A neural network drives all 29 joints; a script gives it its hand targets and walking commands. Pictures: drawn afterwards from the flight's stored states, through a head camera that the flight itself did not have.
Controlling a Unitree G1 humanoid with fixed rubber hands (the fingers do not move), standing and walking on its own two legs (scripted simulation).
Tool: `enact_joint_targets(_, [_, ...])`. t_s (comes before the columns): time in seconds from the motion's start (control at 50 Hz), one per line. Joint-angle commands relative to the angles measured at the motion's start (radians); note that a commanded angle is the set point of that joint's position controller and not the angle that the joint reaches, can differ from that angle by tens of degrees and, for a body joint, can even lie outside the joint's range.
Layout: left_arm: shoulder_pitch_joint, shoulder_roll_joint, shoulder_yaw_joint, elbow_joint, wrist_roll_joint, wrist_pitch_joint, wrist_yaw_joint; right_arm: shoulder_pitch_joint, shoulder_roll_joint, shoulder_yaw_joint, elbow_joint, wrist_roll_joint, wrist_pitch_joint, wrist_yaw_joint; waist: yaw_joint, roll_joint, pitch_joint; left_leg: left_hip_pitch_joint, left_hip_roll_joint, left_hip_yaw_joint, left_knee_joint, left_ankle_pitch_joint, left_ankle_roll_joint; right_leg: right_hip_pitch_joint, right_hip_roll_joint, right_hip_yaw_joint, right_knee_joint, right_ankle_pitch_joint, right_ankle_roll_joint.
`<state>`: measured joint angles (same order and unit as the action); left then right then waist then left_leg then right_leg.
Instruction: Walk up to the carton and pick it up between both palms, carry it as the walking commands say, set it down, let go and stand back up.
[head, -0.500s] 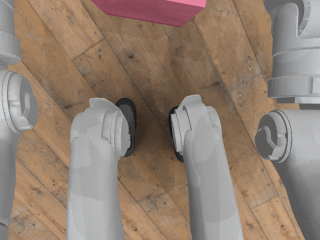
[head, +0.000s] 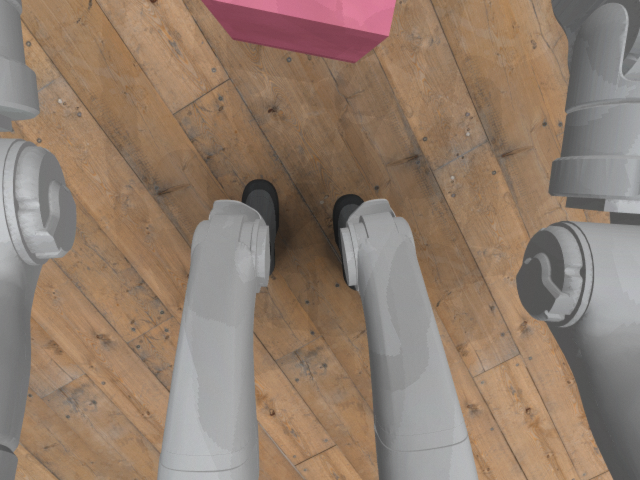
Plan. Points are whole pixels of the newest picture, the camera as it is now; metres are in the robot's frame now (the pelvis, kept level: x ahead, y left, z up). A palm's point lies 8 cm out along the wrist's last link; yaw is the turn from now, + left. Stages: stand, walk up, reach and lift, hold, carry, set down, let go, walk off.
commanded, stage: set down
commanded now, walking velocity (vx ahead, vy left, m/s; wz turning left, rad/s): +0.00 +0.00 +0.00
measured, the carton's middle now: out of the picture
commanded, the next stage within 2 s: let go in 0.38 s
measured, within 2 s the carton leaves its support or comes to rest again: neither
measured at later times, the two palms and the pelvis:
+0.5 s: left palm out of the picture +0.60 +0.19 -0.01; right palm out of the picture +0.55 -0.21 -0.02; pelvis +0.02 -0.01 +0.11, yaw +1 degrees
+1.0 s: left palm out of the picture +0.40 +0.20 +0.08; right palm out of the picture +0.36 -0.24 +0.09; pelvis +0.07 -0.02 +0.17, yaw +2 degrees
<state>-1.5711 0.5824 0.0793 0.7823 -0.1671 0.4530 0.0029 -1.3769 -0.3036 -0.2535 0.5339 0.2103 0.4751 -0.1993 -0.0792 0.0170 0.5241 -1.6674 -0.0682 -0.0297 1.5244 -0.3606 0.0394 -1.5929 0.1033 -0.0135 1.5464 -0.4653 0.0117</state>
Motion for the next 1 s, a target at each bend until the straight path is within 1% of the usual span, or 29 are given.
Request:
enact_joint_targets(0.0, [-0.454,0.189,0.037,-0.259,0.005,-0.037,0.000,-0.368,-0.215,-0.029,-0.248,-0.005,-0.041,0.006,-0.077,0.144,-2.255,1.316,0.036,-0.104,-0.152,0.380,-0.011,0.335,-0.022,-0.042,-0.250,0.248,0.025])
enact_joint_targets(0.04, [-0.460,0.190,0.012,-0.236,-0.015,-0.041,0.002,-0.333,-0.202,-0.049,-0.186,-0.018,-0.038,0.001,-0.130,0.121,-2.222,1.312,0.034,-0.106,-0.195,0.318,-0.012,0.370,-0.019,-0.059,-0.291,0.241,0.027])
enact_joint_targets(0.06, [-0.466,0.159,0.017,-0.084,0.003,-0.033,-0.011,-0.317,-0.169,-0.025,-0.054,-0.007,-0.030,0.015,-0.108,0.146,-2.063,1.290,0.052,-0.110,-0.236,0.238,-0.012,0.278,-0.042,-0.045,-0.338,0.148,0.024])
enact_joint_targets(0.1, [-0.430,0.165,0.076,-0.062,0.038,-0.038,-0.012,-0.328,-0.143,-0.020,-0.090,-0.020,-0.031,0.028,-0.048,0.118,-2.031,1.285,0.042,-0.100,-0.299,0.226,-0.007,0.365,-0.031,-0.035,-0.400,0.160,0.031])
enact_joint_targets(0.12, [-0.443,0.153,0.051,-0.087,0.029,-0.049,-0.013,-0.318,-0.176,-0.053,-0.058,-0.038,-0.056,0.020,-0.109,0.126,-2.029,1.336,0.054,-0.123,-0.314,0.247,-0.015,0.363,-0.037,-0.031,-0.412,0.175,0.027])
enact_joint_targets(0.14, [-0.400,0.199,0.086,-0.104,0.042,-0.061,-0.021,-0.314,-0.205,-0.081,-0.139,-0.068,-0.068,0.010,-0.092,0.084,-2.094,1.298,0.035,-0.093,-0.325,0.294,-0.006,0.485,-0.027,-0.031,-0.439,0.253,0.032])
enact_joint_targets(0.16, [-0.350,0.187,0.104,0.050,0.054,-0.073,-0.026,-0.315,-0.173,-0.057,-0.088,-0.057,-0.083,0.018,-0.063,0.068,-2.017,1.233,0.023,-0.079,-0.321,0.319,0.019,0.470,-0.031,-0.028,-0.442,0.264,0.038])
enact_joint_targets(0.18, [-0.356,0.172,0.094,-0.064,0.031,-0.080,-0.023,-0.312,-0.142,-0.009,-0.115,-0.030,-0.081,0.023,-0.053,0.049,-2.134,1.338,0.030,-0.091,-0.357,0.328,0.012,0.566,-0.032,-0.012,-0.459,0.297,0.042])
enact_joint_targets(0.22, [-0.344,0.167,0.094,0.050,0.064,-0.096,-0.036,-0.292,-0.176,-0.047,-0.056,-0.065,-0.107,0.025,-0.062,0.065,-1.996,1.240,0.029,-0.089,-0.409,0.280,0.013,0.564,-0.031,-0.004,-0.515,0.277,0.035])
enact_joint_targets(0.24, [-0.348,0.187,0.106,-0.053,0.072,-0.107,-0.031,-0.313,-0.153,-0.036,-0.182,-0.045,-0.118,0.016,-0.036,0.078,-2.196,1.360,0.018,-0.084,-0.403,0.373,0.018,0.664,-0.022,-0.013,-0.512,0.360,0.044])
enact_joint_targets(0.28, [-0.308,0.159,0.133,0.099,0.136,-0.125,-0.041,-0.230,-0.105,-0.018,0.052,-0.067,-0.121,0.026,-0.007,0.062,-1.879,1.163,0.035,-0.074,-0.421,0.280,0.011,0.581,-0.049,0.013,-0.537,0.296,0.044])
enact_joint_targets(0.3, [-0.316,0.100,0.080,0.140,0.108,-0.131,-0.054,-0.258,-0.099,-0.008,0.034,-0.064,-0.136,0.040,-0.058,0.068,-1.848,1.199,0.038,-0.088,-0.434,0.306,0.008,0.531,-0.046,-0.020,-0.546,0.298,0.049])
enact_joint_targets(0.4, [-0.334,0.118,0.134,-0.040,0.130,-0.198,-0.055,-0.220,-0.066,0.002,-0.070,-0.076,-0.188,0.043,-0.025,0.051,-2.056,1.240,0.022,-0.066,-0.439,0.449,-0.001,0.751,-0.039,0.006,-0.567,0.463,0.041])
enact_joint_targets(0.42, [-0.302,0.111,0.104,-0.021,0.115,-0.195,-0.044,-0.188,-0.093,-0.031,0.000,-0.102,-0.190,0.046,-0.075,0.042,-2.073,1.276,0.027,-0.083,-0.444,0.476,-0.003,0.755,-0.037,-0.010,-0.562,0.489,0.040])
enact_joint_targets(0.48, [-0.061,0.092,0.129,-0.018,0.206,-0.162,-0.007,-0.053,-0.094,0.002,-0.114,-0.110,-0.182,0.061,-0.015,0.085,-2.228,1.428,0.016,-0.050,-0.453,0.599,-0.007,0.864,-0.034,-0.007,-0.558,0.559,0.032])
enact_joint_targets(0.5, [-0.060,0.066,0.148,-0.168,0.197,-0.160,0.010,0.001,-0.166,-0.053,-0.177,-0.151,-0.193,0.070,-0.053,0.120,-2.329,1.488,0.011,-0.052,-0.440,0.688,-0.026,0.849,-0.018,-0.017,-0.556,0.609,0.023])
enact_joint_targets(0.54, [0.103,0.065,0.142,-0.297,0.201,-0.152,0.040,0.188,-0.160,-0.026,-0.246,-0.142,-0.186,0.083,-0.034,0.141,-2.437,1.657,0.026,-0.073,-0.448,0.826,-0.032,0.914,-0.024,-0.004,-0.565,0.669,0.013])
enact_joint_targets(0.56, [0.157,0.082,0.173,-0.432,0.207,-0.148,0.059,0.255,-0.158,0.011,-0.315,-0.155,-0.177,0.089,-0.019,0.111,-2.526,1.708,0.023,-0.073,-0.448,0.853,-0.028,0.998,-0.025,0.006,-0.566,0.721,0.013])
enact_joint_targets(0.58, [0.187,0.018,0.120,-0.361,0.169,-0.127,0.079,0.262,-0.180,0.010,-0.266,-0.167,-0.167,0.111,-0.045,0.090,-2.354,1.665,0.031,-0.079,-0.470,0.803,-0.028,0.896,-0.016,-0.004,-0.572,0.620,0.000])
enact_joint_targets(0.6, [0.291,0.013,0.134,-0.505,0.174,-0.126,0.086,0.317,-0.168,0.027,-0.431,-0.162,-0.173,0.114,-0.027,0.066,-2.425,1.744,0.018,-0.090,-0.475,0.875,-0.025,0.957,-0.015,-0.002,-0.577,0.676,0.005])
enact_joint_targets(0.7, [0.367,-0.083,0.117,-0.586,0.114,-0.124,0.089,0.404,-0.203,0.024,-0.427,-0.130,-0.166,0.166,-0.035,0.029,-1.997,1.543,0.028,-0.050,-0.576,0.589,-0.015,0.942,-0.037,0.035,-0.661,0.501,0.003])
enact_joint_targets(0.72, [0.466,-0.091,0.116,-0.649,0.135,-0.139,0.089,0.533,-0.138,0.085,-0.417,-0.083,-0.167,0.170,0.002,0.099,-1.998,1.569,0.022,-0.034,-0.587,0.610,-0.018,1.032,-0.049,0.056,-0.686,0.545,0.007])
enact_joint_targets(0.78, [0.690,-0.124,0.091,-0.651,0.124,-0.164,0.063,0.738,-0.171,0.033,-0.410,-0.141,-0.191,0.189,-0.046,0.009,-1.933,1.507,0.012,-0.027,-0.627,0.546,-0.003,1.193,-0.045,0.063,-0.705,0.608,0.009])
enact_joint_targets(0.8, [0.803,-0.150,0.071,-0.690,0.136,-0.190,0.059,0.883,-0.108,0.080,-0.405,-0.139,-0.209,0.193,-0.030,0.014,-1.955,1.579,0.027,-0.056,-0.637,0.634,-0.006,1.231,-0.050,0.082,-0.720,0.663,0.005])
enact_joint_targets(0.86, [0.955,-0.228,0.063,-0.501,0.145,-0.225,0.043,0.951,-0.045,0.125,-0.301,-0.130,-0.260,0.226,0.000,-0.068,-1.547,1.434,0.035,-0.032,-0.698,0.438,0.002,1.150,-0.077,0.081,-0.787,0.528,0.022])
enact_joint_targets(0.88, [0.885,-0.164,0.112,-0.594,0.176,-0.254,0.047,0.870,-0.033,0.126,-0.380,-0.104,-0.277,0.225,0.059,-0.024,-1.552,1.408,0.029,-0.036,-0.705,0.428,0.004,1.187,-0.075,0.091,-0.785,0.528,0.021])
enact_joint_targets(0.92, [1.066,-0.262,0.090,-0.424,0.223,-0.279,0.039,1.014,-0.019,0.114,-0.226,-0.177,-0.320,0.238,0.042,-0.057,-1.298,1.323,0.035,-0.037,-0.740,0.403,-0.006,1.126,-0.074,0.077,-0.809,0.533,0.026])
enact_joint_targets(0.94, [1.121,-0.256,0.098,-0.375,0.236,-0.296,0.028,1.058,0.009,0.149,-0.141,-0.169,-0.329,0.248,0.090,-0.013,-1.108,1.260,0.040,-0.033,-0.781,0.293,-0.012,1.054,-0.091,0.075,-0.833,0.391,0.027])
enact_joint_targets(0.98, [1.171,-0.258,0.099,-0.415,0.248,-0.331,0.015,1.110,-0.006,0.139,-0.143,-0.180,-0.360,0.257,0.066,-0.015,-0.972,1.302,0.057,-0.036,-0.825,0.195,-0.013,1.045,-0.100,0.088,-0.896,0.277,0.015])
